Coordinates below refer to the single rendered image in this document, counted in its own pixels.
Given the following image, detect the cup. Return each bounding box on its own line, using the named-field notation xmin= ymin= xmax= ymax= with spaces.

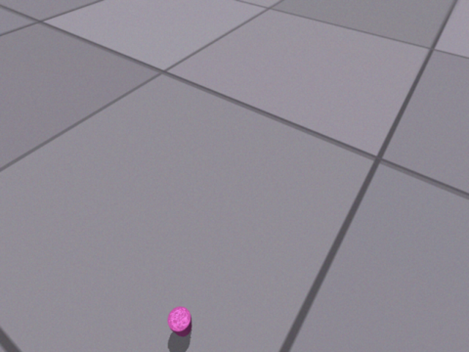
xmin=168 ymin=307 xmax=192 ymax=337

